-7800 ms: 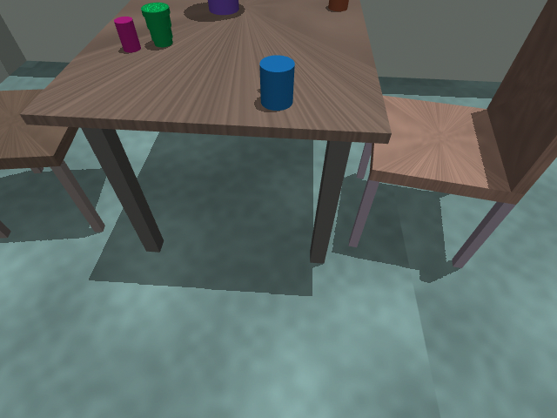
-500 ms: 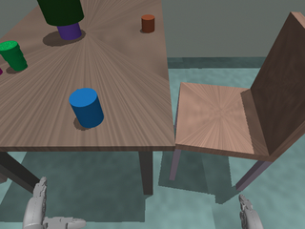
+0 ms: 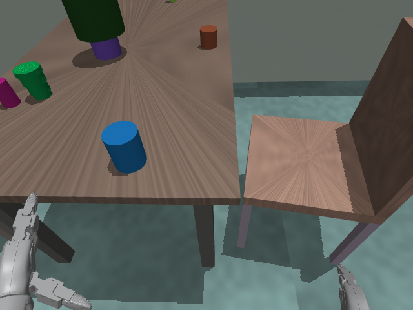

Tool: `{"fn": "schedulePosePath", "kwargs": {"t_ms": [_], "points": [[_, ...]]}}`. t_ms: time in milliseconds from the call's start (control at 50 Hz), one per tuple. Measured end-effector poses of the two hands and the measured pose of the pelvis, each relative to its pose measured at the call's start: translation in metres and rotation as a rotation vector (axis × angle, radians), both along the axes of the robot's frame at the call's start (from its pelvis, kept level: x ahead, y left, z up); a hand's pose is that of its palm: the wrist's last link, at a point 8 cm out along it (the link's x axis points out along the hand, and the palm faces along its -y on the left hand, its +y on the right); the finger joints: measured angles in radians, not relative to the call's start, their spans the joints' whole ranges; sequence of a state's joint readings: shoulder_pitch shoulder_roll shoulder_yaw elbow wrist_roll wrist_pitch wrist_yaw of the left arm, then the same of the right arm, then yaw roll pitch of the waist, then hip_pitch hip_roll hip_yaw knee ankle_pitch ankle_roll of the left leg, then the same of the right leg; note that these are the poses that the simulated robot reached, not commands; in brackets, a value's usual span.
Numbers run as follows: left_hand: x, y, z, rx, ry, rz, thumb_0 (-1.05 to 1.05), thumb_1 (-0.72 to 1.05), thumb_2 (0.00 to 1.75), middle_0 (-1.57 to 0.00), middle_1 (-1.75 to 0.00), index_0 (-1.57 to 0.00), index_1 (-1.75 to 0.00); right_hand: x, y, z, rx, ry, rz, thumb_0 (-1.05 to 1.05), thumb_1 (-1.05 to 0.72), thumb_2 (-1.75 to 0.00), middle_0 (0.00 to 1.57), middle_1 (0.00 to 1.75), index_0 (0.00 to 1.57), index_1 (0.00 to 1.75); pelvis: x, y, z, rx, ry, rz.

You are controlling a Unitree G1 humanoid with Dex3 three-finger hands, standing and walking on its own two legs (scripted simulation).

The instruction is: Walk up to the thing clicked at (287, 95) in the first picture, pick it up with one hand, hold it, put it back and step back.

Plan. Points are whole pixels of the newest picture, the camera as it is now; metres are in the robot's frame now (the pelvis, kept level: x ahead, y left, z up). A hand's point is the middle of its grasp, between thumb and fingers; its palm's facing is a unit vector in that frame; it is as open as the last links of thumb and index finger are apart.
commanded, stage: rise first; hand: left
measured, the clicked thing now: (123, 143) +0.48 +0.24 +0.03
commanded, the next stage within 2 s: go down in 0.90 s
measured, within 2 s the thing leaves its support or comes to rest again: neither
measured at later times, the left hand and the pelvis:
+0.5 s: hand (42, 251) +0.17 +0.26 +0.12, palm faces +0.33 -0.84 -0.43, open 17.6 cm; pelvis -0.01 +0.00 +0.00, yaw +1 degrees
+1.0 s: hand (26, 241) +0.18 +0.27 +0.15, palm faces +0.37 -0.81 -0.46, open 17.7 cm; pelvis -0.01 +0.00 +0.00, yaw +0 degrees
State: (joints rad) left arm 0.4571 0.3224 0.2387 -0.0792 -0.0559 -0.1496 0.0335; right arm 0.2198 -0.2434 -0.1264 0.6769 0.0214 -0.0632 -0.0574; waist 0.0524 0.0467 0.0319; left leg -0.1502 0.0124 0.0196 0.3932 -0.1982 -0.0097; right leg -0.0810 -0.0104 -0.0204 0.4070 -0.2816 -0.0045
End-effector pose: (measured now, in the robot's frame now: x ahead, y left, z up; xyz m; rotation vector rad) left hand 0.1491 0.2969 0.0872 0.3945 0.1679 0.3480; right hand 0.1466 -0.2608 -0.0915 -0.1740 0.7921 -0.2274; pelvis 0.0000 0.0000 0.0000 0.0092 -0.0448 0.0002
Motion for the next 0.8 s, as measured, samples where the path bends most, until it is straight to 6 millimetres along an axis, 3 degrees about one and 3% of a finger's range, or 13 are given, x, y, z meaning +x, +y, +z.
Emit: {"fn": "schedulePosePath", "kwargs": {"t_ms": [300,800], "points": [[-0.014,-0.001,0.034,0.076,-0.128,-0.031,-0.01,-0.57,0.01,-0.06,-0.05,-0.06,-0.05,-0.003,0.007,-0.002,0.021,-0.017,0.023,-0.01,0.49,-0.03,0.06,0.05,0.06,0.05,-0.008,-0.002,0.0,0.0,-0.01,0.012],[-0.011,0.002,0.069,0.152,-0.281,-0.08,-0.01,-0.6,0.06,-0.06,-0.06,-0.05,-0.07,-0.005,0.009,0.008,0.02,-0.073,0.017,-0.01,0.49,-0.05,0.06,0.05,0.06,0.05,-0.009,0.004,0.0,-0.002,-0.02,0.007]]}}
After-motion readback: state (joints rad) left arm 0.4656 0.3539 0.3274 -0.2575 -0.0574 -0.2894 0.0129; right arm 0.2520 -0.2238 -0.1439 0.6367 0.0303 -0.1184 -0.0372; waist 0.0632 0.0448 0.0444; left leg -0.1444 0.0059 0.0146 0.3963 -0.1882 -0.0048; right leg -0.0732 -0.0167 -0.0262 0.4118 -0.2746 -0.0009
